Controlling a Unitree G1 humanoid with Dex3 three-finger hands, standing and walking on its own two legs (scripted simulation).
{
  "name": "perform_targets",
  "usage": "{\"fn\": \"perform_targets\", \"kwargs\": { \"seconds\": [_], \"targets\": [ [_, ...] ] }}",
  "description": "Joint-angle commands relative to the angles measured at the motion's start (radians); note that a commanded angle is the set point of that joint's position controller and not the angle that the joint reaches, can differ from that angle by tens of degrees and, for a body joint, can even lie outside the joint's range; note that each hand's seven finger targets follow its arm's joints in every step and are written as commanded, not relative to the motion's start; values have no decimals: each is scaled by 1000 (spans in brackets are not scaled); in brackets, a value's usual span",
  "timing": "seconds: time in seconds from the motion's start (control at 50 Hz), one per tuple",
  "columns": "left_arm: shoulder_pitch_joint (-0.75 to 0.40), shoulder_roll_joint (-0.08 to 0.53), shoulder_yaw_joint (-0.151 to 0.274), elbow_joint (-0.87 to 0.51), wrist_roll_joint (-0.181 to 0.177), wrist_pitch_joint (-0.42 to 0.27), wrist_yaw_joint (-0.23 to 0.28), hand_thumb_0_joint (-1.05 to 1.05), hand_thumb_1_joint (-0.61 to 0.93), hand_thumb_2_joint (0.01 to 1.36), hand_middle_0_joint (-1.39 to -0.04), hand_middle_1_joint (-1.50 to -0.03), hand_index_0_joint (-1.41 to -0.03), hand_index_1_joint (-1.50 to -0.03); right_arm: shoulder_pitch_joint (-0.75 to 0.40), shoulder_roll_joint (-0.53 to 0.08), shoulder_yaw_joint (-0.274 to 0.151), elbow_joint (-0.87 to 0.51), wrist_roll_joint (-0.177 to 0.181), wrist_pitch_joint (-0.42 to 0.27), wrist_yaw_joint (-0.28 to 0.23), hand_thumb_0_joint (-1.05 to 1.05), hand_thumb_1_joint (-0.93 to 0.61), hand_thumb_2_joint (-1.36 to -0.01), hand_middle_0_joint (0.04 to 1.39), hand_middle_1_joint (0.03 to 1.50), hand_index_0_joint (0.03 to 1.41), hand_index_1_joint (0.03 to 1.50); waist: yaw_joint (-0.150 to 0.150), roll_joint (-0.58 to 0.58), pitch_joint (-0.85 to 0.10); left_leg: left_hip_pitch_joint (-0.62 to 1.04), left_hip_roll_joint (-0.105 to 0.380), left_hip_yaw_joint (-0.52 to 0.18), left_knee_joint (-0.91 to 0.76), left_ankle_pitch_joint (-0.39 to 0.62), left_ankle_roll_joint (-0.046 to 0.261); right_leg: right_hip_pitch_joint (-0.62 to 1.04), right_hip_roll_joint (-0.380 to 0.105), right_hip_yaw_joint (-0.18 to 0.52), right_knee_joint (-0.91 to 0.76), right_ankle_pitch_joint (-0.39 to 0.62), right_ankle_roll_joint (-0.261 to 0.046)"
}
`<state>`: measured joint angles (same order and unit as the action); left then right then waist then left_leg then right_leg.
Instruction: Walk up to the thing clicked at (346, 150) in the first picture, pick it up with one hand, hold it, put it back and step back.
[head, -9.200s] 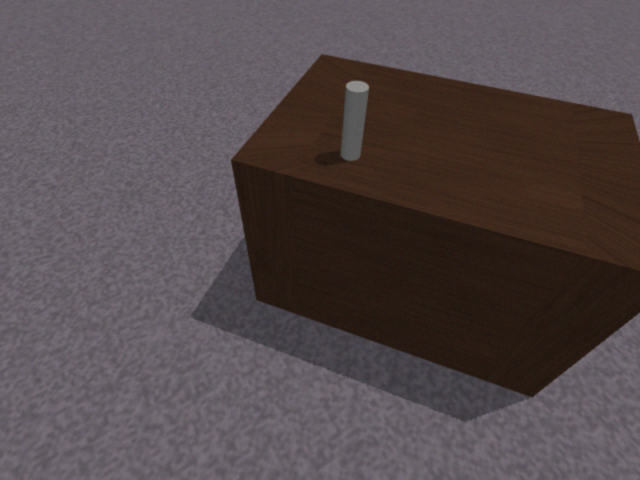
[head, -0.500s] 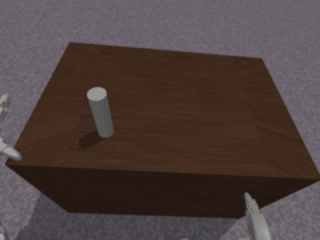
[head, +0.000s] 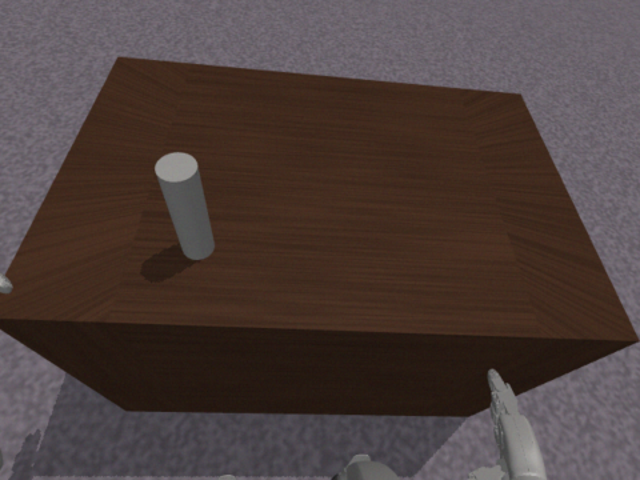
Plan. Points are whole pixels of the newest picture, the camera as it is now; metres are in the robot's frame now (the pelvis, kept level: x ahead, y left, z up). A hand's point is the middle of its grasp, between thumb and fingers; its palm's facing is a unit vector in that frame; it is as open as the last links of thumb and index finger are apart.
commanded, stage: go down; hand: left
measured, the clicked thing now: (189, 212) +0.48 +0.16 +0.00
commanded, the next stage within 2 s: approach in 1.18 s
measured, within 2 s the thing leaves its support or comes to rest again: neither
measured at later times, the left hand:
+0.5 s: hand out of the picture +0.41 +0.34 +0.10, palm faces +0.09 -1.00 +0.00, open 17.6 cm
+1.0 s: hand out of the picture +0.40 +0.35 +0.10, palm faces +0.10 -1.00 +0.00, open 17.6 cm
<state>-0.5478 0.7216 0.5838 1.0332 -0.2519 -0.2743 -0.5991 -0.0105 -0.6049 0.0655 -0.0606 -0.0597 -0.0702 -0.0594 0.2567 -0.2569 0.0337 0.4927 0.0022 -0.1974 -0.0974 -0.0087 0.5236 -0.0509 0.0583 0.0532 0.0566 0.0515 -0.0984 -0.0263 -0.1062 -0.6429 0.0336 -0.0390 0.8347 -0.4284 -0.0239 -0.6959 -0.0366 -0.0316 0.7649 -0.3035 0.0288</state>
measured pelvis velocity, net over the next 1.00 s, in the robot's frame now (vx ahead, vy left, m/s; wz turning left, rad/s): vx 0.00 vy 0.01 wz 0.00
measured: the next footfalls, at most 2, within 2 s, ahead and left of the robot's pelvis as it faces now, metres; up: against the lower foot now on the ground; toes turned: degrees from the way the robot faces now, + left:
none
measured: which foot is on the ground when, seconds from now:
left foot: down 0.00-1.00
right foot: down 0.00-1.00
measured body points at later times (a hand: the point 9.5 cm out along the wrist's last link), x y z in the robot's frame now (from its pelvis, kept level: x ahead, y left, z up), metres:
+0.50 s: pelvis +0.00 +0.01 -0.02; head +0.08 +0.04 +0.43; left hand +0.40 +0.40 +0.11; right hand +0.15 -0.25 -0.06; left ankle -0.02 +0.13 -0.70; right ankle +0.04 -0.14 -0.70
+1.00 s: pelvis +0.00 +0.01 -0.02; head +0.07 +0.03 +0.43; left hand +0.38 +0.40 +0.10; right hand +0.16 -0.26 -0.05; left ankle -0.02 +0.13 -0.70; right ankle +0.04 -0.14 -0.70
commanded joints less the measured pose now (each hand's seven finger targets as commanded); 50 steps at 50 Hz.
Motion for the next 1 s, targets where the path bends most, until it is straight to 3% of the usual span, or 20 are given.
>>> {"fn": "perform_targets", "kwargs": {
  "seconds": [0.0,0.14,0.18,0.22,0.26,0.34,0.4,0.44,0.46,0.5,0.64,0.7,0.76,0.8,0.82,0.84,0.86,0.9,0.94,0.98],
  "targets": [
    [-330,399,74,-206,-18,-56,-4,0,-604,60,-65,-58,-66,-60,-17,-167,-73,-172,8,-52,-13,0,543,-52,49,50,49,50,14,165,-369,139,-42,17,-85,307,22,212,22,-4,-49,207,-45],
    [-374,419,72,-208,-10,-45,-5,0,-598,70,-66,-62,-65,-67,15,-156,-55,-187,5,-53,-6,0,541,-53,49,50,49,50,12,220,-395,152,-32,9,-44,363,14,151,27,-10,-15,218,-51],
    [-341,373,48,-143,-8,-35,-7,0,-611,73,-65,-64,-62,-71,0,-168,-61,-217,3,-54,-3,0,536,-54,49,50,49,50,5,173,-374,128,-25,0,-37,376,13,133,32,-16,-4,217,-52],
    [-411,458,92,-228,-4,-45,0,0,-611,69,-66,-64,-65,-70,29,-181,-76,-216,3,-51,-6,0,538,-54,49,50,49,50,1,227,-439,170,-27,6,-19,394,12,133,30,-14,4,230,-51],
    [-378,395,60,-190,-7,-35,-5,0,-597,78,-62,-65,-60,-70,35,-162,-57,-214,2,-53,2,0,540,-53,49,50,49,50,1,214,-395,155,-19,-2,-18,409,8,102,36,-19,17,220,-54],
    [-402,449,88,-200,4,-29,2,0,-611,75,-65,-67,-63,-74,64,-167,-65,-233,2,-44,1,0,535,-55,49,50,49,50,6,221,-427,123,-27,5,-4,400,10,137,30,-13,26,235,-52],
    [-401,413,59,-202,6,-13,-1,0,-611,63,-69,-59,-65,-66,45,-186,-85,-263,6,-48,1,0,530,-56,49,50,49,50,-1,213,-406,125,-25,3,-11,362,9,105,33,-15,25,197,-54],
    [-388,428,73,-202,4,-6,1,0,-611,72,-65,-65,-64,-70,55,-165,-56,-262,7,-48,5,0,538,-53,49,50,49,50,17,235,-391,125,-23,1,-12,359,4,85,37,-21,28,177,-56],
    [-338,365,41,-113,0,4,-2,0,-611,70,-65,-67,-63,-73,48,-167,-56,-285,9,-48,8,0,531,-55,49,50,49,50,3,183,-356,104,-18,-4,-13,352,6,79,41,-25,26,167,-56],
    [-369,464,99,-218,3,-8,4,0,-611,63,-69,-70,-68,-75,62,-197,-90,-287,8,-42,3,0,531,-55,49,50,49,50,20,208,-424,119,-26,2,-2,376,8,114,35,-19,29,196,-54],
    [-321,369,50,-175,-3,13,4,0,-611,73,-65,-70,-64,-76,59,-189,-81,-283,11,-42,4,0,530,-56,49,50,49,50,18,178,-350,98,-24,0,-11,384,8,104,36,-21,30,196,-54],
    [-357,440,97,-273,-3,-4,10,0,-603,61,-68,-65,-69,-67,79,-197,-100,-279,11,-39,4,0,530,-54,50,50,50,50,28,231,-420,171,-21,-4,-7,431,2,98,38,-24,37,201,-56],
    [-306,325,43,-197,-10,6,-3,0,-611,84,-58,-76,-60,-80,89,-167,-70,-270,10,-37,10,0,535,-55,49,50,49,50,13,173,-360,129,-26,0,-9,408,8,102,36,-23,32,217,-51],
    [-413,438,88,-334,-7,-11,7,0,-611,61,-64,-66,-68,-67,79,-189,-96,-257,10,-36,1,0,533,-53,50,50,50,50,14,225,-402,145,-37,12,-3,375,12,115,28,-12,30,210,-49],
    [-362,423,84,-277,-2,-3,6,0,-593,52,-68,-57,-71,-57,59,-200,-101,-298,10,-38,0,0,534,-53,50,50,50,50,15,196,-423,145,-36,9,-5,371,12,132,28,-15,29,209,-49],
    [-293,332,39,-188,-8,11,-4,0,-609,59,-68,-65,-71,-66,52,-202,-102,-313,11,-41,2,0,533,-53,50,50,49,50,6,158,-374,134,-34,8,-12,358,12,123,31,-19,24,203,-48],
    [-344,377,58,-258,-12,2,-2,0,-611,72,-65,-77,-69,-78,74,-195,-98,-273,9,-38,2,0,537,-53,50,50,49,50,12,188,-350,108,-37,11,-15,328,12,118,29,-14,23,187,-49],
    [-315,366,64,-208,-16,0,-1,0,-611,68,-64,-68,-67,-70,80,-166,-70,-242,11,-35,5,0,534,-54,50,50,50,50,23,181,-326,98,-32,3,-11,357,11,88,32,-20,32,184,-51],
    [-349,422,93,-277,-9,-11,3,0,-611,60,-66,-69,-70,-70,58,-205,-106,-310,10,-40,2,0,529,-55,50,50,49,50,16,196,-418,145,-32,4,-1,384,10,121,30,-18,37,208,-51],
    [-327,367,68,-240,-9,-6,-4,0,-611,61,-67,-69,-71,-70,87,-168,-73,-286,9,-36,5,0,532,-54,50,50,50,50,15,185,-391,121,-36,9,-4,366,11,131,29,-15,34,209,-50]
  ]
}}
